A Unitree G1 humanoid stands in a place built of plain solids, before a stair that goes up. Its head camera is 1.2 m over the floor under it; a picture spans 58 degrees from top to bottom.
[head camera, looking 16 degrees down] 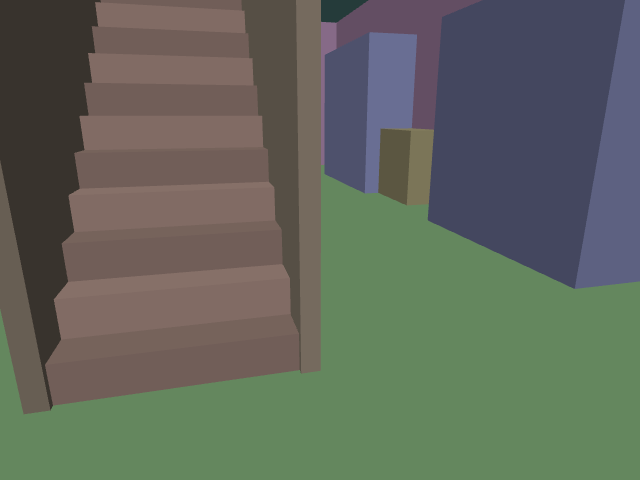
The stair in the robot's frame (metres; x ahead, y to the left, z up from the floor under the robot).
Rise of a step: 0.20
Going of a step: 0.22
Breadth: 1.09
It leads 14 degrees to the left of straight ahead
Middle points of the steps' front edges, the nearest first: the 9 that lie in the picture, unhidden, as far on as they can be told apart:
1.73 0.62 0.20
1.94 0.68 0.40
2.16 0.74 0.60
2.38 0.79 0.80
2.59 0.85 1.00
2.81 0.90 1.20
3.02 0.96 1.40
3.24 1.01 1.60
3.45 1.07 1.80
